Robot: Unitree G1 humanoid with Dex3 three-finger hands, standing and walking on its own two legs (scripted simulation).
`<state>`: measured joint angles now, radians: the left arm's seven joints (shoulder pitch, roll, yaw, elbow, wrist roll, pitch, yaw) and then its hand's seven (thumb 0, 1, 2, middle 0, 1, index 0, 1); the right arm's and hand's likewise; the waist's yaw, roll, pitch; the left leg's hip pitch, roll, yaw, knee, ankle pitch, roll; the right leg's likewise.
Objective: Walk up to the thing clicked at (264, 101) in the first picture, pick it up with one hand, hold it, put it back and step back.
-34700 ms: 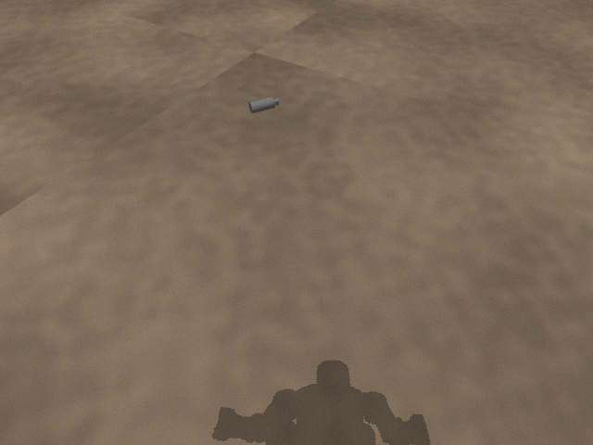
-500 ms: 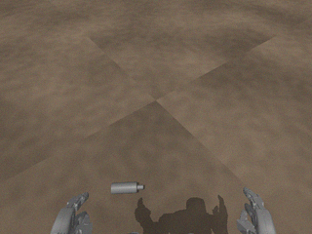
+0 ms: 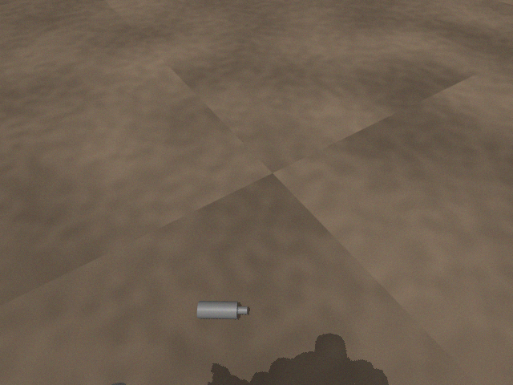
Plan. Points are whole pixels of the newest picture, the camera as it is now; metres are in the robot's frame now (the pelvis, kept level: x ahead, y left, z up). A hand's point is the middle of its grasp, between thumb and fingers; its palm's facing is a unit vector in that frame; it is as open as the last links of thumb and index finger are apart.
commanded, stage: stand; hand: left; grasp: from above
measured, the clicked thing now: (222, 309) +0.48 +0.18 -0.74
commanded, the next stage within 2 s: none
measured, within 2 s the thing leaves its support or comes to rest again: neither
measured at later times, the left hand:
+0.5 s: hand out of the picture +0.03 +0.23 -0.15, palm faces +0.05 -0.94 -0.33, open 7.4 cm
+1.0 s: hand out of the picture +0.06 +0.22 -0.15, palm faces +0.04 -0.94 -0.33, open 7.4 cm
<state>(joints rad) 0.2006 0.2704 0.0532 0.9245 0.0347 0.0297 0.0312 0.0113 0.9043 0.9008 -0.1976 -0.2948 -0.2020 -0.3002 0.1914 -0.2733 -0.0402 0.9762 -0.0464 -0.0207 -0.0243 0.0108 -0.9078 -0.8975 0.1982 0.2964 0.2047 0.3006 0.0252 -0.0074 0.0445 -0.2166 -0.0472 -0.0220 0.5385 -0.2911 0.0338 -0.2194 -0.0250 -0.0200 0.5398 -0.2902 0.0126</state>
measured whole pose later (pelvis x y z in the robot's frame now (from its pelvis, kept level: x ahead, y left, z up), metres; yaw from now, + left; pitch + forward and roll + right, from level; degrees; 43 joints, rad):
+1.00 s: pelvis +0.00 -0.02 +0.02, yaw +0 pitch -3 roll +0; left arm 0.10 0.29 0.04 1.17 0.02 -0.01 0.02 0.01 0.90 0.90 -0.20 -0.30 -0.20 -0.30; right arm 0.13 -0.31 -0.01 1.14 -0.02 -0.01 -0.02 0.01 -0.91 -0.90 0.20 0.30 0.20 0.30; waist 0.01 0.01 0.06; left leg -0.08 -0.02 -0.04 0.31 -0.17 0.00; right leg -0.08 0.00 -0.04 0.32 -0.18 -0.01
